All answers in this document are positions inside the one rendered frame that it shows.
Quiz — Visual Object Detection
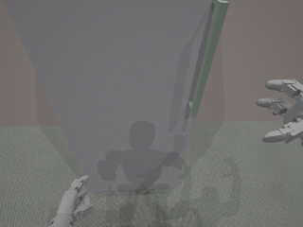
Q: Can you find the fridge door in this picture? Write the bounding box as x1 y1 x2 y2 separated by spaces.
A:
3 0 230 193

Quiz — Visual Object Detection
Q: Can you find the left robot hand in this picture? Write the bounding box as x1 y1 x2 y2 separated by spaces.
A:
56 175 93 222

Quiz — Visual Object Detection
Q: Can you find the left robot forearm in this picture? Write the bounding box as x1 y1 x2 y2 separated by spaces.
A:
48 214 74 227

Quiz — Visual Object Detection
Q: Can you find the right robot hand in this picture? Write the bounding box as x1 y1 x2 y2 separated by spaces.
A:
256 79 303 144

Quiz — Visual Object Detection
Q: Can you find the handle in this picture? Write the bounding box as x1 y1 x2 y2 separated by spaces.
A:
188 0 229 117

